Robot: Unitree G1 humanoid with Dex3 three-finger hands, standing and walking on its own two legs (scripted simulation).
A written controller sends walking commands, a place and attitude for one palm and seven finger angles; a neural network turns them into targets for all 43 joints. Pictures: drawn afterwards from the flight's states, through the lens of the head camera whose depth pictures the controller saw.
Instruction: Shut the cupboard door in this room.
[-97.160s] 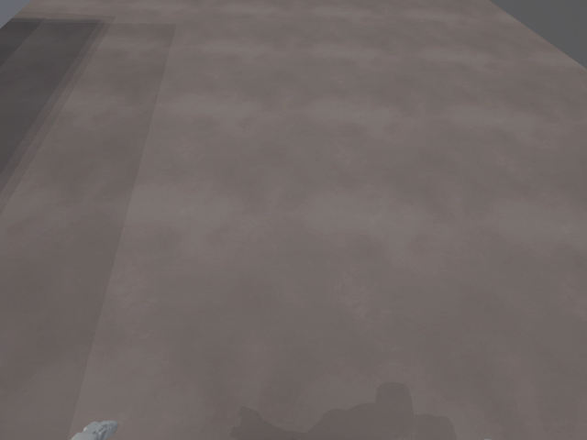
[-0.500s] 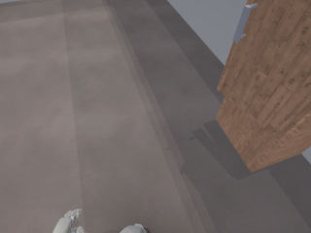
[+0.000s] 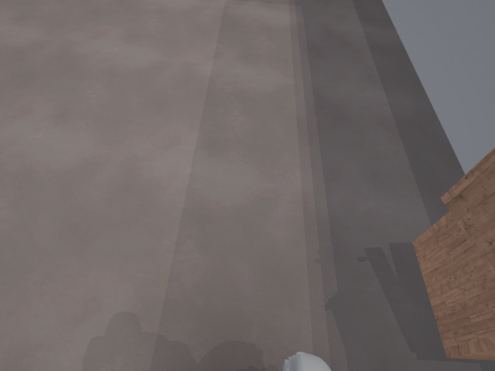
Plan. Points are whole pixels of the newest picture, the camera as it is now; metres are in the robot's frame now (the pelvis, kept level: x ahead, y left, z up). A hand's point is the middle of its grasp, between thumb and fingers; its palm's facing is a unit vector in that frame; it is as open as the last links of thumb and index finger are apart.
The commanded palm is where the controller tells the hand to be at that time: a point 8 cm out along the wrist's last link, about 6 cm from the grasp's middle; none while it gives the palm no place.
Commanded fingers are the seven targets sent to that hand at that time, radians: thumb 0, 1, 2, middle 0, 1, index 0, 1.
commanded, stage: walk to a spot facing it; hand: left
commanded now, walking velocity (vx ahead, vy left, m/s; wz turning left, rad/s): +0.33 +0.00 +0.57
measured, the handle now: out of the picture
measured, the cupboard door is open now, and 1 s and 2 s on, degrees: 15 15 15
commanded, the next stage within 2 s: turn to face it in 0.50 s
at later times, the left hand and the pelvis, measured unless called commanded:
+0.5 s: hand out of the picture +0.13 +0.18 -0.17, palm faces +0.36 -0.91 -0.18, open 7.3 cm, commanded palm none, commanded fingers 0.00 0.90 0.90 -0.20 -0.30 -0.20 -0.30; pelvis +0.16 +0.00 +0.00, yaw +21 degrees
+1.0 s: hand (119, 279) +0.29 +0.28 -0.17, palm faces +0.34 -0.93 -0.17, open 7.4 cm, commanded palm none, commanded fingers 0.00 0.90 0.90 -0.20 -0.30 -0.20 -0.30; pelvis +0.29 +0.10 +0.00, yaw +16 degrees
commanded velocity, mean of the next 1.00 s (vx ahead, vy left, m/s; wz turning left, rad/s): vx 0.15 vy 0.00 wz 0.08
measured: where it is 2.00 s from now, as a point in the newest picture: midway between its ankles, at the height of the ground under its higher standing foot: (205, 315)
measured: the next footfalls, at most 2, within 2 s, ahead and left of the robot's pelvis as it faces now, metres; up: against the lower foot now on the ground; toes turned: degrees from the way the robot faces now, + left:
right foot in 0.20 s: +0.19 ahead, -0.14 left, +0.00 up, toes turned +3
left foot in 0.58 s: +0.28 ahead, +0.16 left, +0.00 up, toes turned +30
